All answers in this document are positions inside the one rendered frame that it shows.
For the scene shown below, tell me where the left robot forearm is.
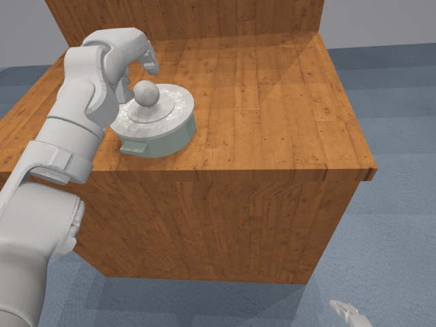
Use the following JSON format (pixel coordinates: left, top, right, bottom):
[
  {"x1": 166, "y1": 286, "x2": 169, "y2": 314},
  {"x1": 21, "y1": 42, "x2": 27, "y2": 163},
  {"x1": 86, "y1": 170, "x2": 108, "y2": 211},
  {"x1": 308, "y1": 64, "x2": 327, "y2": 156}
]
[{"x1": 0, "y1": 37, "x2": 126, "y2": 218}]

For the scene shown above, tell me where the knob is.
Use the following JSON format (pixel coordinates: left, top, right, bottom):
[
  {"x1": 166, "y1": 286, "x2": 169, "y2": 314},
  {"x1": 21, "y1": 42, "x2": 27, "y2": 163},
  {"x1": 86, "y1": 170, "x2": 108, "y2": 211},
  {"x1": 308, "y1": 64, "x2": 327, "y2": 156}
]
[{"x1": 133, "y1": 80, "x2": 159, "y2": 107}]

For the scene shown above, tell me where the robot right hand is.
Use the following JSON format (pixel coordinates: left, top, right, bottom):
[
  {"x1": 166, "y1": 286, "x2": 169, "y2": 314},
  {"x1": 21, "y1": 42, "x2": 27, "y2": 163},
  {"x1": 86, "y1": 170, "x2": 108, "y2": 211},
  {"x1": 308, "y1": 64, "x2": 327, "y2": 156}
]
[{"x1": 329, "y1": 300, "x2": 373, "y2": 327}]

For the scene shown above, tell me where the robot left hand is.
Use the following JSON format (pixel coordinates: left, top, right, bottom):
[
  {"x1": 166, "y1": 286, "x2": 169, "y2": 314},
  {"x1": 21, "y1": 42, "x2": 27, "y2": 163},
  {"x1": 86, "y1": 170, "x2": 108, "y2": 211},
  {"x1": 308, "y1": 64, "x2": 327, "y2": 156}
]
[{"x1": 82, "y1": 27, "x2": 159, "y2": 104}]

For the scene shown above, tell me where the table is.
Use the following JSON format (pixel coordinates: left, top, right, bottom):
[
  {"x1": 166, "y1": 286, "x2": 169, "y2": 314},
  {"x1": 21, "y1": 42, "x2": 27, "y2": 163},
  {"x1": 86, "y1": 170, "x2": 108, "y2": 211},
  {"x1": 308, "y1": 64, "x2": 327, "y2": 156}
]
[{"x1": 0, "y1": 0, "x2": 378, "y2": 285}]

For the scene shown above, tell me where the lid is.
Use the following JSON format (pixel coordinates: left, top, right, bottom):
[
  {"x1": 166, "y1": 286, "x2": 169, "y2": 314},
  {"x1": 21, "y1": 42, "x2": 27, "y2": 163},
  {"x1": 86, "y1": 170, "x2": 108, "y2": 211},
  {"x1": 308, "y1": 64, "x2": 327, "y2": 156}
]
[{"x1": 110, "y1": 84, "x2": 195, "y2": 141}]

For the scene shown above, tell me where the robot left upper arm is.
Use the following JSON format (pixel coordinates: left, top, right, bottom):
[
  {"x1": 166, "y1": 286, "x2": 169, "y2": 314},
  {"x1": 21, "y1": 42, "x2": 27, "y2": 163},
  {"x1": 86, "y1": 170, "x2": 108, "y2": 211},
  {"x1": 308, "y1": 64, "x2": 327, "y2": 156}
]
[{"x1": 0, "y1": 178, "x2": 85, "y2": 327}]

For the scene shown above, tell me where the pot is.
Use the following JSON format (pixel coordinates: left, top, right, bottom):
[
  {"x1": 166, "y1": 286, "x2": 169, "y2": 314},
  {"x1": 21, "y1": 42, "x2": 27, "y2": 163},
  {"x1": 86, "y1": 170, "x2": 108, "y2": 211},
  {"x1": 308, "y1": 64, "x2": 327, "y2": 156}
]
[{"x1": 119, "y1": 114, "x2": 196, "y2": 158}]

